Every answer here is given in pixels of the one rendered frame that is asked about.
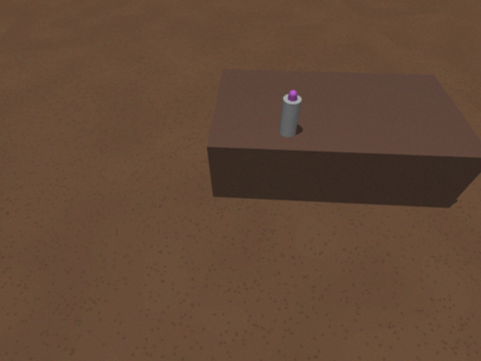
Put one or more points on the bottle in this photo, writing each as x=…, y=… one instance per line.
x=289, y=114

